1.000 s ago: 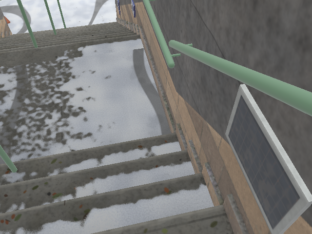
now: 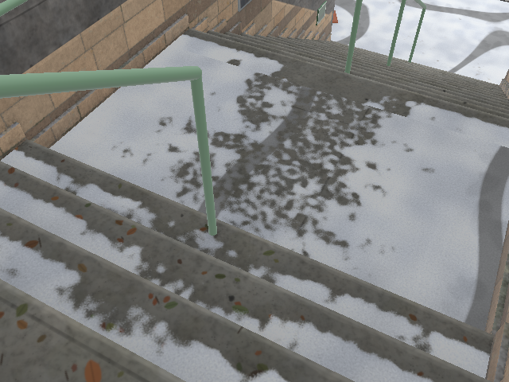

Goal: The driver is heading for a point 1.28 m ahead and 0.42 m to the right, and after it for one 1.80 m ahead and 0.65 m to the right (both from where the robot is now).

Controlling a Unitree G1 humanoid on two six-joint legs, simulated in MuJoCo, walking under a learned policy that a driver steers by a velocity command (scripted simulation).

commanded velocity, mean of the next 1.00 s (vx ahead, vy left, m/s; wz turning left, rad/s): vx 0.00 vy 0.00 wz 0.02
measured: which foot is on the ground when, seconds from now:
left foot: down 0.00-1.00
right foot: down 0.00-1.00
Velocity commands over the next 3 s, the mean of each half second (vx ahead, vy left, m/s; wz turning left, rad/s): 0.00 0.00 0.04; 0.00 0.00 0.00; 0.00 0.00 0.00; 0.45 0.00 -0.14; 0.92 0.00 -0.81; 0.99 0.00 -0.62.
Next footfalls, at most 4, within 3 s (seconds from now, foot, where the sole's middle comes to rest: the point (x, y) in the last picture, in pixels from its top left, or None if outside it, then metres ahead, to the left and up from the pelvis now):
1.86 left None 0.12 0.16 -0.76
2.24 right None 0.33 0.03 -0.93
2.60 left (252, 363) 0.69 0.08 -1.09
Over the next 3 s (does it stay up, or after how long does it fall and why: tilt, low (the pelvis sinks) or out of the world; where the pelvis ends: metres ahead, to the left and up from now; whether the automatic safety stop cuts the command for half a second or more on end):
stays up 0.76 -0.14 -0.43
